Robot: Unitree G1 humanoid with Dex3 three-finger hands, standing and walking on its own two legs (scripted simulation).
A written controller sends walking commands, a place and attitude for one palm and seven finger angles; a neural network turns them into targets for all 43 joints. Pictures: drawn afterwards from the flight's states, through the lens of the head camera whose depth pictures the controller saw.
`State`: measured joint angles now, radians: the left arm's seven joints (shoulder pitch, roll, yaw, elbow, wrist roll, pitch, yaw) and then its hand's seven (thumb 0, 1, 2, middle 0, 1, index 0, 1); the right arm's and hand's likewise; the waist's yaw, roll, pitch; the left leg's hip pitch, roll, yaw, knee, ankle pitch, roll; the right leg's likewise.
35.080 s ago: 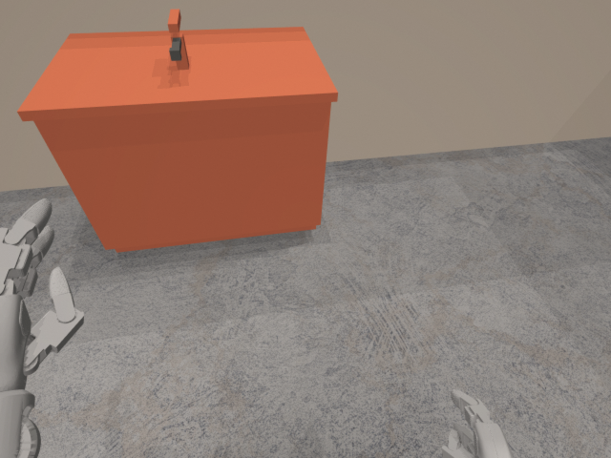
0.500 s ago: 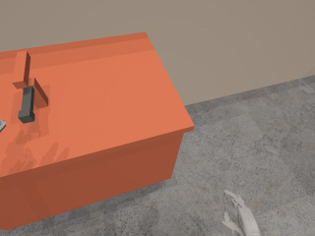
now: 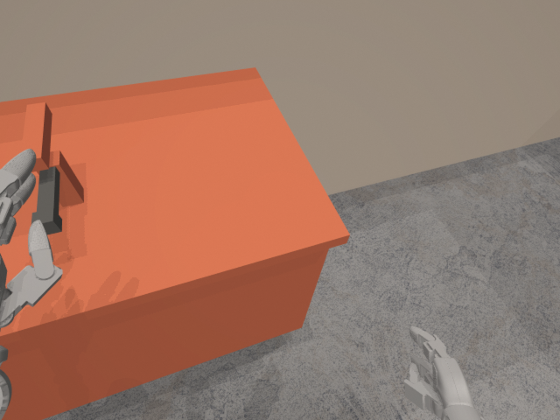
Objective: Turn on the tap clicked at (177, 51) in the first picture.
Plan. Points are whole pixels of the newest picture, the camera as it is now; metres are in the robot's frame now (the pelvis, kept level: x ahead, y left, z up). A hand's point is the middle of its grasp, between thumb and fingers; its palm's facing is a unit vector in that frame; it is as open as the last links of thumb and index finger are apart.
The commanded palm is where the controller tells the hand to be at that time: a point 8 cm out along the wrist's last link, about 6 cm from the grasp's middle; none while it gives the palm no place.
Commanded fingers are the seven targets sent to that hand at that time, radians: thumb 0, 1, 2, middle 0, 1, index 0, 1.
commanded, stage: come to a stop and stand still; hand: left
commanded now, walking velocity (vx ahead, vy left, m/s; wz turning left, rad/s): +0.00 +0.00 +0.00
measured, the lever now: (47, 222) +0.35 +0.38 +0.04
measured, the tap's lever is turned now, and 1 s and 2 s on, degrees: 0 0 0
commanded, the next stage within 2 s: look again from close up in 0.30 s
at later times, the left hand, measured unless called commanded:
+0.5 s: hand (24, 292) +0.20 +0.27 +0.15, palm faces +0.36 -0.84 -0.41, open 7.4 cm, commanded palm +0.14 +0.30 +0.18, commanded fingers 0.00 0.90 0.90 -0.20 -0.30 -0.20 -0.30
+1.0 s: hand (4, 265) +0.21 +0.28 +0.19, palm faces +0.42 -0.85 -0.31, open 7.4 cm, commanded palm +0.13 +0.29 +0.17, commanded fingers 0.00 0.90 0.90 -0.20 -0.30 -0.20 -0.30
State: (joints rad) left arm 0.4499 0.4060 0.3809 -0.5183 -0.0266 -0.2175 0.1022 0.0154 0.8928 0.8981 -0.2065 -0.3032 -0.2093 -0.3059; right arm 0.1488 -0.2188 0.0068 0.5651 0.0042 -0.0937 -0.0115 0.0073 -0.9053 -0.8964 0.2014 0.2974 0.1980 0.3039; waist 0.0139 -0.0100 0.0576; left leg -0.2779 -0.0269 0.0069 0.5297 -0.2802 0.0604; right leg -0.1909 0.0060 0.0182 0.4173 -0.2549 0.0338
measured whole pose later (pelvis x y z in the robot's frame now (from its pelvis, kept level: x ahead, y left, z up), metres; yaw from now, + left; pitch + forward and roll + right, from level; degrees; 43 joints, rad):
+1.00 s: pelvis -0.03 -0.01 +0.00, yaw +0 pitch -1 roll +0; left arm 0.17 0.43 0.44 -0.30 -0.14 -0.02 -0.01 0.02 0.90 0.90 -0.20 -0.30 -0.21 -0.31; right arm 0.19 -0.22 0.05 0.63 -0.01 -0.11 0.02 0.01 -0.90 -0.90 0.20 0.30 0.20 0.30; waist 0.05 -0.01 0.00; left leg -0.28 -0.06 0.02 0.53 -0.24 0.05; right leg -0.24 -0.02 0.00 0.54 -0.30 0.01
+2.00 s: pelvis +0.00 -0.05 -0.02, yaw +2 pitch +3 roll +0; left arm 0.53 0.28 0.28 -0.48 -0.17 -0.11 0.14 0.02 0.90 0.90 -0.20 -0.30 -0.21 -0.31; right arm 0.21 -0.23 0.00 0.64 0.00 -0.21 -0.06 0.01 -0.91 -0.90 0.20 0.30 0.20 0.30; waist 0.07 0.02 -0.09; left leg -0.41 -0.03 -0.05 0.73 -0.37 0.00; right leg -0.35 0.03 -0.06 0.72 -0.43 -0.05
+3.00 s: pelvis +0.00 -0.07 -0.02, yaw +3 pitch +1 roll +1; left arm 0.54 0.18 0.19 -0.51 -0.19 0.09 0.27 0.02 0.90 0.90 -0.20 -0.30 -0.20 -0.30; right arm 0.20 -0.25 0.03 0.64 0.00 -0.19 -0.07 0.01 -0.90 -0.90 0.20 0.30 0.20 0.30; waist 0.07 0.05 -0.08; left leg -0.35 -0.02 -0.08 0.68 -0.34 -0.03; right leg -0.29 0.04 -0.08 0.68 -0.41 -0.08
